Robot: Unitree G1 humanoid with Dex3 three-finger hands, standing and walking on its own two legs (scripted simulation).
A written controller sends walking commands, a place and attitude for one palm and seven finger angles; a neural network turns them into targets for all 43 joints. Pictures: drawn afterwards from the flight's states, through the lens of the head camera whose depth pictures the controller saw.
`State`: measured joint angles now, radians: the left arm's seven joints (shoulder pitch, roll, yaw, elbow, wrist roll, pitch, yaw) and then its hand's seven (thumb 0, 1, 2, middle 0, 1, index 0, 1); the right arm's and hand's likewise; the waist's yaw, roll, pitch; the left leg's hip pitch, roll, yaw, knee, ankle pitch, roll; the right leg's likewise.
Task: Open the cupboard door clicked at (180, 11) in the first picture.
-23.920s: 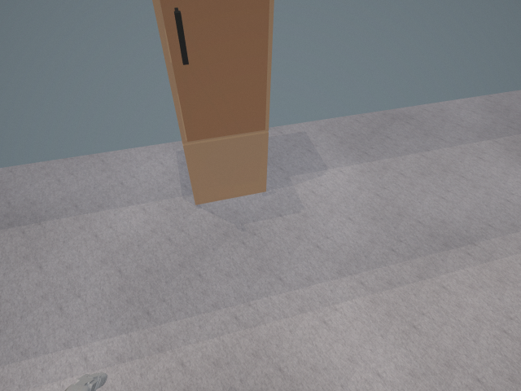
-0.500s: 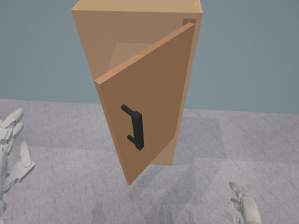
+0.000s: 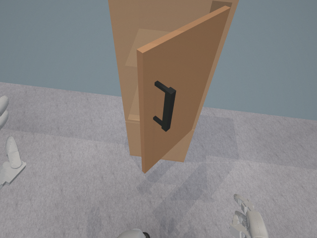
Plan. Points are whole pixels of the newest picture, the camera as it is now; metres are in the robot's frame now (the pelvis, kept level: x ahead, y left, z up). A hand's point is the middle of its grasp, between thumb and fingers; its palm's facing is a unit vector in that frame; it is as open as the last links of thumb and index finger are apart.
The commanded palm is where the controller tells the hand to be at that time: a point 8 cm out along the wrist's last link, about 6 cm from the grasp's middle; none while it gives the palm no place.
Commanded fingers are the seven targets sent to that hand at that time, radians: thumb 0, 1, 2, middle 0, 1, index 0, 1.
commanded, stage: step back with the hand held close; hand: left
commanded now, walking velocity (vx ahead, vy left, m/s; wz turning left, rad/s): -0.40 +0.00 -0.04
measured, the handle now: (162, 107) +0.42 +0.03 +0.09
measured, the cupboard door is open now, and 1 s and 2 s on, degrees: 53 53 53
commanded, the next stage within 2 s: stop stepping back and stand still in 0.66 s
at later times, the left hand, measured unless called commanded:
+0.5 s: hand out of the picture +0.13 +0.27 +0.16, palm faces +0.31 -0.86 -0.40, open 7.4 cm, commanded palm +0.08 +0.31 +0.19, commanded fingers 0.00 0.90 0.90 -0.20 -0.30 -0.20 -0.30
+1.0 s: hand out of the picture -0.05 +0.33 +0.20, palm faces +0.35 -0.85 -0.40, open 7.4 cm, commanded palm -0.08 +0.36 +0.19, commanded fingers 0.00 0.90 0.90 -0.20 -0.30 -0.20 -0.30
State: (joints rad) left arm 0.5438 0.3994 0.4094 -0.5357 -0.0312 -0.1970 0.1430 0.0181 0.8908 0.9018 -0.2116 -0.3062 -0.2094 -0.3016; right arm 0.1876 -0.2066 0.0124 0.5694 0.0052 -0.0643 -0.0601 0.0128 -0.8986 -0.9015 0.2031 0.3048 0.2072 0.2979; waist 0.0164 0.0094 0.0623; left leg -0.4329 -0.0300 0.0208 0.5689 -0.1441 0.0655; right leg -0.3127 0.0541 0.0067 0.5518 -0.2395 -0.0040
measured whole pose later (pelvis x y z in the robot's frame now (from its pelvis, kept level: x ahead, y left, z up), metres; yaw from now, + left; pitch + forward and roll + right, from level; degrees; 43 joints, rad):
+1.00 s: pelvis -0.26 +0.08 +0.00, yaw -7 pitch +1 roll -1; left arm 0.52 0.53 0.48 -0.68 -0.05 -0.16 0.10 0.02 0.88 0.90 -0.22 -0.31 -0.22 -0.30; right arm 0.27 -0.17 -0.01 0.71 -0.02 -0.07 -0.05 0.01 -0.90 -0.90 0.20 0.30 0.21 0.30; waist 0.04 -0.14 -0.10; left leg -0.60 0.02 -0.04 1.18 -0.35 -0.05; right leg -0.32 -0.04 -0.13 0.67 -0.40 -0.02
